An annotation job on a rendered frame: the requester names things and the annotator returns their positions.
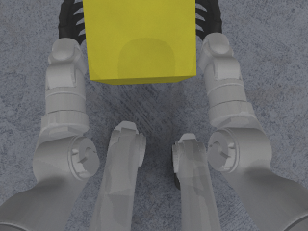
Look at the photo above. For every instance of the robot left shin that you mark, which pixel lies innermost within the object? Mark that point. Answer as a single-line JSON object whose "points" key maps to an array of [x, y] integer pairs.
{"points": [[116, 133]]}

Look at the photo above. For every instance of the robot right foot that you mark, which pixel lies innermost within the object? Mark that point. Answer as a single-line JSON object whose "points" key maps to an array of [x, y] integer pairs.
{"points": [[176, 181]]}

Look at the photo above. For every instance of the right robot forearm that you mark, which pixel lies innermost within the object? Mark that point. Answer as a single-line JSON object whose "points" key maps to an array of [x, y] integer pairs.
{"points": [[224, 85]]}

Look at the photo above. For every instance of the right robot hand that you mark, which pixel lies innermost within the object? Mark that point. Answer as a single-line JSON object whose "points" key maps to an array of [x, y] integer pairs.
{"points": [[213, 22]]}

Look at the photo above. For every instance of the robot left upper arm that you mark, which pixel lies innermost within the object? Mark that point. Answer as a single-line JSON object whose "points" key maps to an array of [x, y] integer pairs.
{"points": [[62, 168]]}

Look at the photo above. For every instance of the carton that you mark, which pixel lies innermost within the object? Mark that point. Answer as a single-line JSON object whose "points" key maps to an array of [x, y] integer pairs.
{"points": [[133, 42]]}

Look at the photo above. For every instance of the left robot hand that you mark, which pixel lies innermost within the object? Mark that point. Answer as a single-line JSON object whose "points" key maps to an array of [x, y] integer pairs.
{"points": [[68, 20]]}

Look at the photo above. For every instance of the robot right upper arm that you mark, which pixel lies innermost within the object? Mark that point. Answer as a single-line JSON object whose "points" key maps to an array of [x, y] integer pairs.
{"points": [[243, 156]]}

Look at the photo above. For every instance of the left robot forearm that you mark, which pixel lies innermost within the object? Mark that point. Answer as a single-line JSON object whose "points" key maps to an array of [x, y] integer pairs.
{"points": [[65, 93]]}

